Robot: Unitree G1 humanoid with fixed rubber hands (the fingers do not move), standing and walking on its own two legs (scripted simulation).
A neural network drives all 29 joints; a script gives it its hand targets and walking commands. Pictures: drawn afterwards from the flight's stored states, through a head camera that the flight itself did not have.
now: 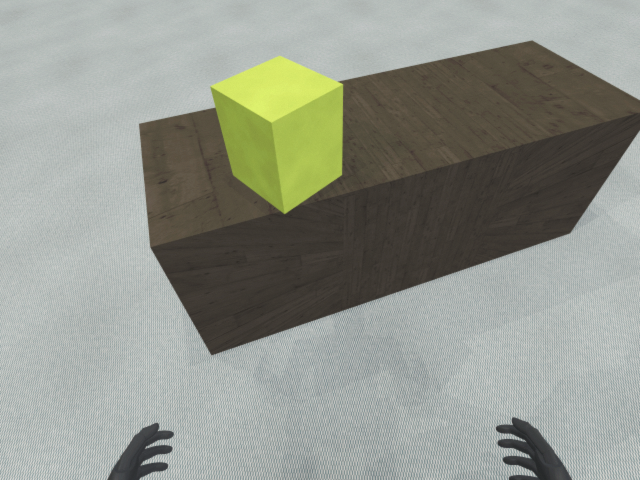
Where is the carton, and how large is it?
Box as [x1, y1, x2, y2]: [210, 56, 342, 213]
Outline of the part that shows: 278,56 216,83 210,87 233,175 285,213 341,174 342,84 281,56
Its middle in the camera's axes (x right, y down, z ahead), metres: -0.09 -0.24 +0.93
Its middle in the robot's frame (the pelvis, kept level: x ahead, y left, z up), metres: +0.87 +0.10 -0.06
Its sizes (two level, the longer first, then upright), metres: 0.210 0.200 0.250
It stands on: a pedestal, 0.57 m high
